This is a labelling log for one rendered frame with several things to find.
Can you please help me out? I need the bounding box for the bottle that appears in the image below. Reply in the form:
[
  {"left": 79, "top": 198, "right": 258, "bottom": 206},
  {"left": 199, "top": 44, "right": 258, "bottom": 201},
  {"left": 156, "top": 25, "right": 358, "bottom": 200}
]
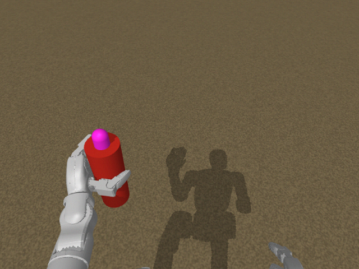
[{"left": 84, "top": 128, "right": 130, "bottom": 208}]

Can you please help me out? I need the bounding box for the right robot hand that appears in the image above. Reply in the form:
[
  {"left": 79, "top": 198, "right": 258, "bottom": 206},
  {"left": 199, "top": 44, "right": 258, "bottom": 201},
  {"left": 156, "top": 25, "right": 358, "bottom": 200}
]
[{"left": 268, "top": 242, "right": 304, "bottom": 269}]

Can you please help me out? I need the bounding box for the left robot hand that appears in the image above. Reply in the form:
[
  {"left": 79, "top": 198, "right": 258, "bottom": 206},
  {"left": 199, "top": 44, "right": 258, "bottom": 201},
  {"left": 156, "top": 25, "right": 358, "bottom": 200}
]
[{"left": 66, "top": 134, "right": 131, "bottom": 197}]

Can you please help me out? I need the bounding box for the left robot arm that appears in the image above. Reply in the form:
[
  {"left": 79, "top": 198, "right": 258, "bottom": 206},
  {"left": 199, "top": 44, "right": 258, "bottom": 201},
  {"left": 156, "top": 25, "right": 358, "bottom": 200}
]
[{"left": 47, "top": 192, "right": 98, "bottom": 269}]

